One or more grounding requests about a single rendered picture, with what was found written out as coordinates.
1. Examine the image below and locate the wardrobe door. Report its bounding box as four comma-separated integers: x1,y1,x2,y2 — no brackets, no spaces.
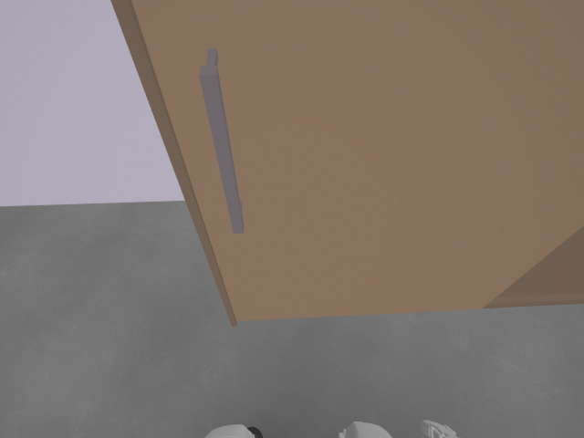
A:
131,0,584,321
497,225,584,297

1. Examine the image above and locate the right robot hand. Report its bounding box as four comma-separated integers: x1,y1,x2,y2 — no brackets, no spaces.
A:
421,420,458,438

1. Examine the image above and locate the handle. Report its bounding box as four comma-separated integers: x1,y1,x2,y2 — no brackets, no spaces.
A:
199,48,244,234

